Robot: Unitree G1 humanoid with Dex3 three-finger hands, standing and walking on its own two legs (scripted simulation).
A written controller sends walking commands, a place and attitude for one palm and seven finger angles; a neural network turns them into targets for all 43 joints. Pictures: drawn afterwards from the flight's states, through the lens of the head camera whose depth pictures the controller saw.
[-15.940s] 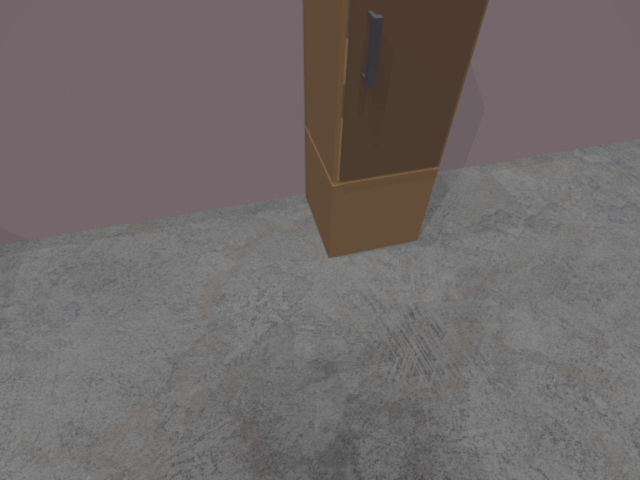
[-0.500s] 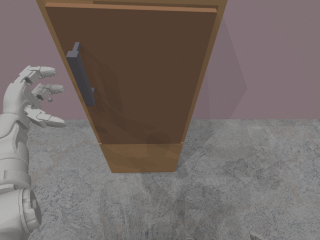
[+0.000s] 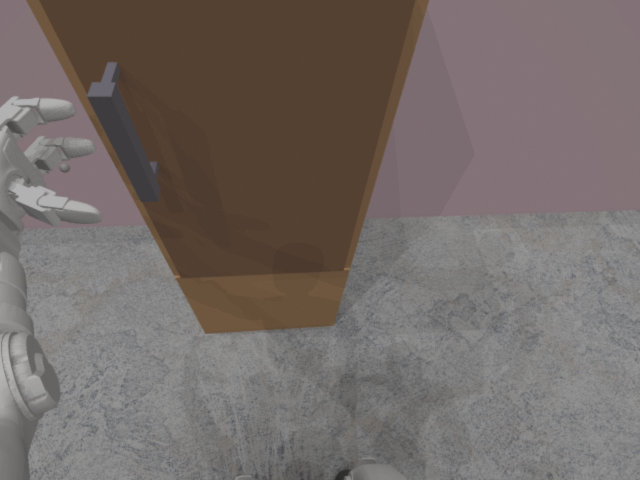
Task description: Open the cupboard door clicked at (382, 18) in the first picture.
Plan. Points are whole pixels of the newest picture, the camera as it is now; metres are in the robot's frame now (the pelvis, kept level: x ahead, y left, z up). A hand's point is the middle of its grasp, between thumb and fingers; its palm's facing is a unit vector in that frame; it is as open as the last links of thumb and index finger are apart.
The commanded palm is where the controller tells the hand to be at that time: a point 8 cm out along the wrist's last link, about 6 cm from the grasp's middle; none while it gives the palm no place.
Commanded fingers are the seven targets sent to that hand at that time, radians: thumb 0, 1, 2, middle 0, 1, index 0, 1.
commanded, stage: move the hooked fingers beside the handle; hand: left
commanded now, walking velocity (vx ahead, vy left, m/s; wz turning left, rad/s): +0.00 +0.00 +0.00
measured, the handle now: (133, 138) +0.50 +0.22 +0.11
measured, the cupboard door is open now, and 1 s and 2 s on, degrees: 0 0 0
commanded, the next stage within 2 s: slide the fingers in behind the handle in 0.70 s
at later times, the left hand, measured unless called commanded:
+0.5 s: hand (64, 173) +0.45 +0.28 +0.11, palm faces +0.02 -1.00 +0.01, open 14.0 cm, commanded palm +0.42 +0.33 +0.11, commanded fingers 0.00 -0.50 0.30 -0.30 -1.20 -0.30 -1.20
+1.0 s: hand (60, 179) +0.44 +0.28 +0.11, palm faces +0.02 -1.00 +0.02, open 14.0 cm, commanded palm +0.41 +0.32 +0.11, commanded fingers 0.00 -0.50 0.30 -0.30 -1.20 -0.30 -1.20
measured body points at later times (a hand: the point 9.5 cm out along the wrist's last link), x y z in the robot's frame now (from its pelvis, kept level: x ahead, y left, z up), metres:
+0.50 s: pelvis +0.00 +0.01 +0.00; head +0.09 +0.03 +0.44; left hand +0.44 +0.33 +0.11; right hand +0.06 -0.27 -0.10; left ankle -0.03 +0.10 -0.71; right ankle +0.02 -0.12 -0.71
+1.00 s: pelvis +0.00 +0.01 +0.00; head +0.08 +0.03 +0.44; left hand +0.43 +0.33 +0.11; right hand +0.05 -0.27 -0.10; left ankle -0.03 +0.10 -0.71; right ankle +0.02 -0.12 -0.71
